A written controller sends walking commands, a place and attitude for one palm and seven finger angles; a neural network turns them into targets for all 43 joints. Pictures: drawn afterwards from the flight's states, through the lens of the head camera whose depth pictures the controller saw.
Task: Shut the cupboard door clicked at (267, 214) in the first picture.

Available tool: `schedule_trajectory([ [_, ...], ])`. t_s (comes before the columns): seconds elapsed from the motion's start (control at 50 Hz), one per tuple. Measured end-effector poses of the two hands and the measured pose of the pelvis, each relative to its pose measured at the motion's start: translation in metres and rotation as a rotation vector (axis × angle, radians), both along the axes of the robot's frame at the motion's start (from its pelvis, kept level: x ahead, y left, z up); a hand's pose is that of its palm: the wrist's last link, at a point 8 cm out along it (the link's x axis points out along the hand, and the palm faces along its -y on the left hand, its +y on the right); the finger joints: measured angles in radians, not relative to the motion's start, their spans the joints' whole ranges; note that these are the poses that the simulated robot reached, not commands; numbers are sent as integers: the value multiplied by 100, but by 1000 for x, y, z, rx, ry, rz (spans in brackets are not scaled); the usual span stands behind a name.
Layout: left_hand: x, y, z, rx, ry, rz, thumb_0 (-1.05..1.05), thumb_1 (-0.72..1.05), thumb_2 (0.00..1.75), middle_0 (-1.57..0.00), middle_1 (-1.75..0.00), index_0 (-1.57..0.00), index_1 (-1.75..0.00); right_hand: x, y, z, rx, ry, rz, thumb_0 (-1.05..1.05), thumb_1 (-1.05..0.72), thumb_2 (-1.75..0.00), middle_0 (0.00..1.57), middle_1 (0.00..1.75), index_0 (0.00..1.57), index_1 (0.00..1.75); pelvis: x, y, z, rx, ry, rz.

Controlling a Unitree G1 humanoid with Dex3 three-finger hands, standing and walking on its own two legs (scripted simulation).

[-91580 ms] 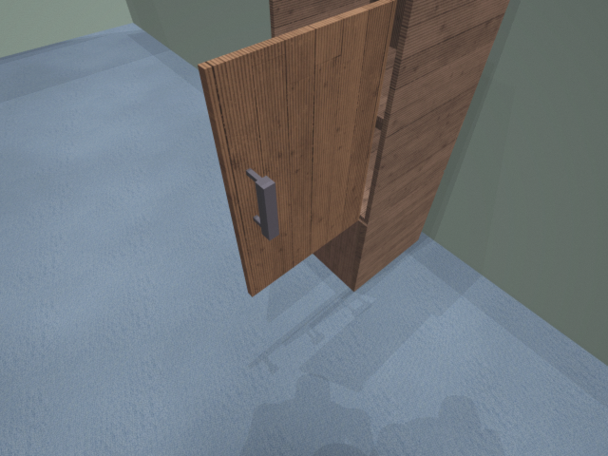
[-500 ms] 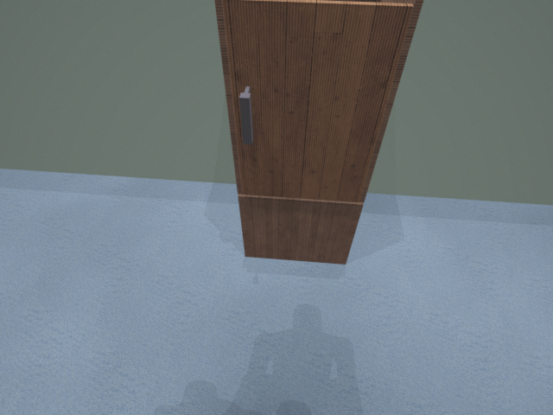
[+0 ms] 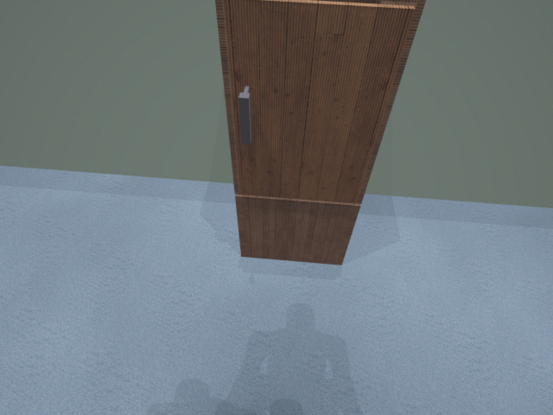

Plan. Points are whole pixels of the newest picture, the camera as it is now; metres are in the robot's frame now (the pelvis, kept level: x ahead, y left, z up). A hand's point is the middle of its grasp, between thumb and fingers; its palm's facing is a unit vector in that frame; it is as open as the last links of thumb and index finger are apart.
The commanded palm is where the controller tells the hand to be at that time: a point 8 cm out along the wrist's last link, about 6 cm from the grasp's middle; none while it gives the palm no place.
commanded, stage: look to check the result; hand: left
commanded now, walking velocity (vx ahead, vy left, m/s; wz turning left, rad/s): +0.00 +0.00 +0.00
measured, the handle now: (246, 115) +0.81 +0.12 -0.02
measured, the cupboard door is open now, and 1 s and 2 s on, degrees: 0 0 0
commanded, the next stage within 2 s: stand and wait in 0.44 s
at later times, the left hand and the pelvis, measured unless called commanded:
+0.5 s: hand out of the picture +0.00 +0.16 -0.18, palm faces +0.03 -0.99 -0.17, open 7.3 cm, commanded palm none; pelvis +0.01 +0.00 +0.00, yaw +0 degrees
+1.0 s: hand out of the picture +0.00 +0.15 -0.18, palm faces +0.04 -0.98 -0.17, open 7.3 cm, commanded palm none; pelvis +0.03 -0.01 +0.00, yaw +0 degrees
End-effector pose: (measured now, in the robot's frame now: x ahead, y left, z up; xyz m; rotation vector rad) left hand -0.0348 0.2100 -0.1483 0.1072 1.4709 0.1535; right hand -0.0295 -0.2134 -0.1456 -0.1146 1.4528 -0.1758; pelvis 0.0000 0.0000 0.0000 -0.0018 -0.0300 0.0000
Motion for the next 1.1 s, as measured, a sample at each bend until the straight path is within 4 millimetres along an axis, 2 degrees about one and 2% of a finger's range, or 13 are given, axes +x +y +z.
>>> schedule_trajectory([
  [0.18,0,2,3,10,20,-2,0,91,90,-20,-30,-20,-29,14,-1,-1,4,-17,8,0,-91,-90,20,30,20,30,5,-1,1,1,-2,-4],
  [0.36,18,0,2,7,-18,-10,0,91,90,-20,-30,-20,-29,30,-3,-1,2,-43,18,1,-91,-90,20,30,20,30,10,-2,2,3,-4,-4],
  [0.6,35,-4,2,3,-44,-17,0,91,90,-20,-30,-20,-29,36,-6,1,1,-39,20,0,-91,-90,20,30,20,30,17,-5,2,4,-3,-1],
  [1.1,28,-9,3,3,-1,6,0,91,90,-20,-30,-20,-29,47,-12,1,-2,-27,36,0,-91,-90,20,30,20,30,28,-10,3,5,-2,8],
])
